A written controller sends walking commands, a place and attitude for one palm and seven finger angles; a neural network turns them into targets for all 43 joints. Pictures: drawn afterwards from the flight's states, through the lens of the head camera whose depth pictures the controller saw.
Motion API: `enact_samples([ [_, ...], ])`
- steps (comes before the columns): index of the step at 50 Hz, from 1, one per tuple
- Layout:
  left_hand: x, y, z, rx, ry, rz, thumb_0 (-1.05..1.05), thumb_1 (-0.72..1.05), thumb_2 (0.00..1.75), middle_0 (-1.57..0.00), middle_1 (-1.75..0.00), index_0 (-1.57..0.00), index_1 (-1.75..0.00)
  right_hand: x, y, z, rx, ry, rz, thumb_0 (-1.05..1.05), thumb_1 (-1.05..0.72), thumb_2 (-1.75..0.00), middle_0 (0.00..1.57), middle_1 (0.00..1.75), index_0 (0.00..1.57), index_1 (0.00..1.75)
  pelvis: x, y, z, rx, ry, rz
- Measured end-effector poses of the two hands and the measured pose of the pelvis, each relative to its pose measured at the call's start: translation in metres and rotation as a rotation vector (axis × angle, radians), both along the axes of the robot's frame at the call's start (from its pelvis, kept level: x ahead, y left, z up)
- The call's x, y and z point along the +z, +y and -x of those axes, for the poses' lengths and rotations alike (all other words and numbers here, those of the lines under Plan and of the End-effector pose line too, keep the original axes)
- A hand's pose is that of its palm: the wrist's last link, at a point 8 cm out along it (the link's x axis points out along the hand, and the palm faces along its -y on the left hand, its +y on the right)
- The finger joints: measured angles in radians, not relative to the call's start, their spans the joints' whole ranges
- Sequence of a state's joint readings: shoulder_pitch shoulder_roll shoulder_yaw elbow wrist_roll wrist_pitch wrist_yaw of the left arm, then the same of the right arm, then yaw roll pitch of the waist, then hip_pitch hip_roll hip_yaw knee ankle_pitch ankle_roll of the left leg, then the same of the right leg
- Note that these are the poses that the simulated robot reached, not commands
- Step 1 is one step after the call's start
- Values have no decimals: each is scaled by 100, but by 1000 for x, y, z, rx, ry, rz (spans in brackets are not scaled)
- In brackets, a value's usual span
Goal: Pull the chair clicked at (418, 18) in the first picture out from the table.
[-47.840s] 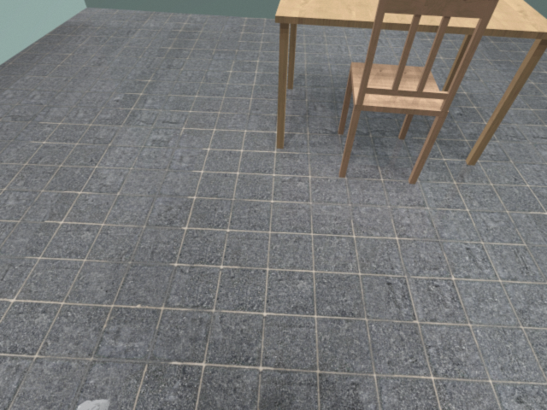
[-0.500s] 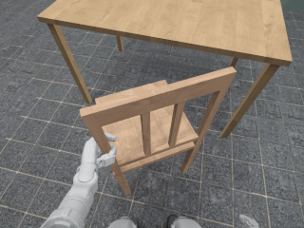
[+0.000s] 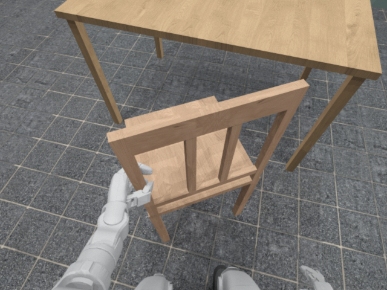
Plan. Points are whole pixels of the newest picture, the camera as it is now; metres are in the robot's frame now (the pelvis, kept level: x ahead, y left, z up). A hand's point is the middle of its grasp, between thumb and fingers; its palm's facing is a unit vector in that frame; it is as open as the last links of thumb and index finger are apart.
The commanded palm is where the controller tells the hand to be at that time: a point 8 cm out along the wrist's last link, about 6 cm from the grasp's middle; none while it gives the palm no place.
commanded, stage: step backward, pulling the chair out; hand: left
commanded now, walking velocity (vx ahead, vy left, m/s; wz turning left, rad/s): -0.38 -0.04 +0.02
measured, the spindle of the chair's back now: (190, 167) +0.40 +0.00 -0.08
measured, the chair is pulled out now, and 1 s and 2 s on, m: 0.30 0.36 0.55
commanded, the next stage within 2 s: stop walking, hand still on the chair in 1.78 s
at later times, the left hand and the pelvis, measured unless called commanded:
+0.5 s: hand (144, 197) +0.32 +0.11 -0.06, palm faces -0.08 -0.98 -0.18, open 5.7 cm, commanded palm +0.30 +0.17 -0.06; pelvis -0.02 +0.02 +0.00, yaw -1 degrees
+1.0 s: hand (145, 222) +0.26 +0.11 -0.06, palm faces -0.13 -0.97 -0.18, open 5.7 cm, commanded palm +0.25 +0.16 -0.05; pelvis -0.07 +0.01 +0.00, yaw -2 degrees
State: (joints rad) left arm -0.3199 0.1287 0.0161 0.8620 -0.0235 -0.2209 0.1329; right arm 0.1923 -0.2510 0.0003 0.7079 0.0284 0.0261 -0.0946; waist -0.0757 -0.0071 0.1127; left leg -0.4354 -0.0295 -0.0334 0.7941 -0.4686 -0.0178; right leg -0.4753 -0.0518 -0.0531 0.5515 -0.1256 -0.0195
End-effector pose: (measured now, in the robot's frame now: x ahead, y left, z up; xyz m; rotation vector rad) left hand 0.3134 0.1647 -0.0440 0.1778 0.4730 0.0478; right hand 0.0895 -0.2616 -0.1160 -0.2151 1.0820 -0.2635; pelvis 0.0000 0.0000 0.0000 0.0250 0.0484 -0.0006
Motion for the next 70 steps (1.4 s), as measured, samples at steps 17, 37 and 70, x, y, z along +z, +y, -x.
enact_samples([
  [17,-1,2,1,-53,-16,-11,3,59,72,-24,-120,-50,-145,-9,23,-11,-4,-39,-43,0,-91,-90,21,30,20,30,-8,3,8,-5,1,22],
  [37,0,-2,23,-61,-11,-9,3,61,71,-21,-119,-50,-145,-4,9,37,-28,16,-9,0,-90,-90,21,30,20,30,-1,2,38,-14,3,44],
  [70,7,-16,134,-143,2,6,3,66,74,-12,-115,-41,-139,13,-1,141,-19,18,73,0,-91,-90,21,30,20,30,3,13,143,-17,-14,19],
])
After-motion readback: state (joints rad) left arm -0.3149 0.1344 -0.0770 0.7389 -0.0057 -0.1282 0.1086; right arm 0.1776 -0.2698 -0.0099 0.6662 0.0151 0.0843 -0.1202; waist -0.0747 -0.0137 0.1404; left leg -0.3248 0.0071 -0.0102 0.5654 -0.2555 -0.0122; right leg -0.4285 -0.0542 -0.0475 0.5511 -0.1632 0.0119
